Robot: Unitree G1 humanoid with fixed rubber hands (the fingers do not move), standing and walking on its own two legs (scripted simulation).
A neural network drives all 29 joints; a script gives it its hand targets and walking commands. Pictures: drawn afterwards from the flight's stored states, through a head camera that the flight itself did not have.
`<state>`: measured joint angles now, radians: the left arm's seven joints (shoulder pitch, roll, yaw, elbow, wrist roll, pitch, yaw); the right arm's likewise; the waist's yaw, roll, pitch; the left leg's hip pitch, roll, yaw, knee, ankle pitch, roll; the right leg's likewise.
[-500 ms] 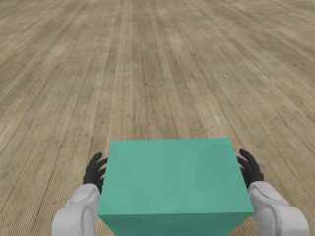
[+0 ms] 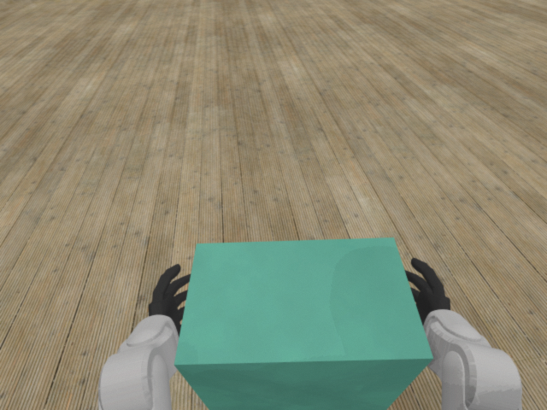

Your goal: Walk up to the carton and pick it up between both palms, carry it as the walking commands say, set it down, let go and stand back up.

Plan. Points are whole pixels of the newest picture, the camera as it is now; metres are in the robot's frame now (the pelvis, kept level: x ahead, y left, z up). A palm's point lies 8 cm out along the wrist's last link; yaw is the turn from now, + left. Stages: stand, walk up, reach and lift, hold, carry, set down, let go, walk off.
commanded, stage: carry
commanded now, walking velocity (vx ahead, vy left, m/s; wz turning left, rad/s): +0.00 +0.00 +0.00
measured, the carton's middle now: (296, 341) +0.24 +0.00 +0.01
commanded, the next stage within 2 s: none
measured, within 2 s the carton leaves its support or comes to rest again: neither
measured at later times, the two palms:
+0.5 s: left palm (166, 307) +0.26 +0.18 +0.07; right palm (419, 302) +0.25 -0.17 +0.07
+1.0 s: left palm (170, 298) +0.27 +0.17 +0.07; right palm (419, 292) +0.27 -0.17 +0.08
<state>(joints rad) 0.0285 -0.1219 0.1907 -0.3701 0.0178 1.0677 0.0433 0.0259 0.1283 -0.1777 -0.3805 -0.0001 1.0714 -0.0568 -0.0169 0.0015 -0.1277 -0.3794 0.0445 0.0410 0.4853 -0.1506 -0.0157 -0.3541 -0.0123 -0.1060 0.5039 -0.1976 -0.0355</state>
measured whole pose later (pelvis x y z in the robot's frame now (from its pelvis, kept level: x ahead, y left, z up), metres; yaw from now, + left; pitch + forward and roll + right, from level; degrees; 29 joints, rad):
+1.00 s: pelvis +0.03 +0.00 +0.00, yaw +0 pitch +3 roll +0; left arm 0.02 -0.11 0.19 -0.35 0.02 1.04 0.03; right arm 0.02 0.12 -0.17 -0.37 -0.01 1.04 -0.05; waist -0.02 0.00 -0.13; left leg -0.35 0.04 0.03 0.50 -0.21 -0.02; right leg -0.31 -0.01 -0.11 0.50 -0.25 -0.03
